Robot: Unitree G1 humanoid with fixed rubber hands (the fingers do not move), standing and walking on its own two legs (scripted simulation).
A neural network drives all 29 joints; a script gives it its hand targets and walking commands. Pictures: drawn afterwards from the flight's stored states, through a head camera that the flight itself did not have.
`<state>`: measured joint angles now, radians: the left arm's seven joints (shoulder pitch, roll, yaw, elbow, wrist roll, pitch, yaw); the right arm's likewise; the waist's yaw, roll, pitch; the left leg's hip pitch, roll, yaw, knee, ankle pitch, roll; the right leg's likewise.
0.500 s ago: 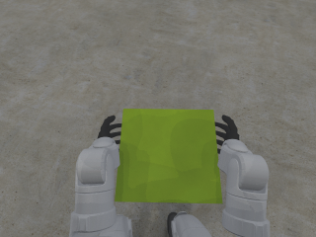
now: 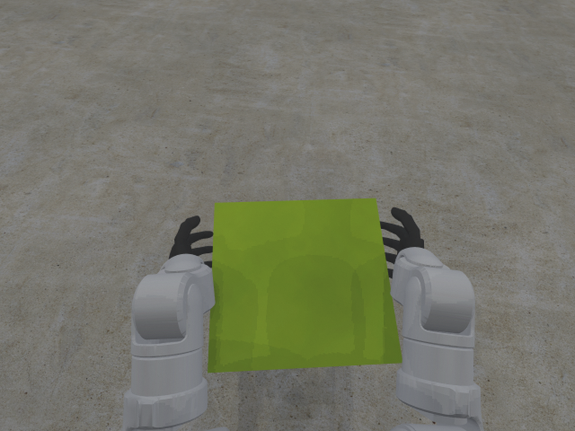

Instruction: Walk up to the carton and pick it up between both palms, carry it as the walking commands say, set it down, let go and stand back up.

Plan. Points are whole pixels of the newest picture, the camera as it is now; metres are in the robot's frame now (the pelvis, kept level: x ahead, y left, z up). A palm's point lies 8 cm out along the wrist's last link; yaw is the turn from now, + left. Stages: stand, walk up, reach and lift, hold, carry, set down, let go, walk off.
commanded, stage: carry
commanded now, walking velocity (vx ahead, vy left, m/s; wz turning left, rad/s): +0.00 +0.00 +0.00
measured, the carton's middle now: (295, 296) +0.30 +0.03 -0.01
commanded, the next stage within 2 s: none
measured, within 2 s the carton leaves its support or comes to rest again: neither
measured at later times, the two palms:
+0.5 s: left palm (256, 393) +0.14 +0.06 +0.10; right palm out of the picture +0.12 -0.22 +0.11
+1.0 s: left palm out of the picture +0.08 +0.01 +0.08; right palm out of the picture +0.05 -0.27 +0.09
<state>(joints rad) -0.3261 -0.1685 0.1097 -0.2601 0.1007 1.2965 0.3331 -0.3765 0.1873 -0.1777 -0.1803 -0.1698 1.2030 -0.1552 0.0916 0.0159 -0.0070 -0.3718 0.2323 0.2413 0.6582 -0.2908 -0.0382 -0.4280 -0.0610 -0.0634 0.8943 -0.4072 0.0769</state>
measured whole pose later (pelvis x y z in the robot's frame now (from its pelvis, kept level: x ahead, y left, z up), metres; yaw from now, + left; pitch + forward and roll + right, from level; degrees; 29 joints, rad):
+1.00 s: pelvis -0.22 -0.09 +0.00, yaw -4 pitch +2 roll -1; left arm -0.30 -0.16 0.07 -0.21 0.17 1.27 0.22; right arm -0.30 0.16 -0.14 -0.27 -0.09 1.24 -0.27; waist -0.03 0.03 0.00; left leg -0.31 0.08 0.07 0.62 -0.32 -0.03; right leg -0.36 -0.03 -0.13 0.56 -0.22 -0.02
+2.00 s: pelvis -0.33 -0.34 +0.00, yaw +28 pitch +3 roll -1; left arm -0.33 -0.17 0.11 -0.31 0.13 1.29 0.27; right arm -0.38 0.19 -0.15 -0.27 -0.17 1.21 -0.19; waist 0.06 0.02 0.02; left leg -0.43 0.11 -0.03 0.56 -0.19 -0.08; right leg -0.43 -0.08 -0.06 0.73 -0.32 0.07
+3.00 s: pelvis -0.29 -0.58 +0.00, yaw +65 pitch +3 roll +1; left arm -0.32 -0.17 0.12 -0.22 0.20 1.29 0.17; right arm -0.35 0.18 -0.14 -0.27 -0.09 1.26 -0.31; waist -0.08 0.01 -0.01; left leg -0.47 0.05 0.13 0.95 -0.50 -0.01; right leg -0.38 -0.12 -0.27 0.60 -0.27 -0.05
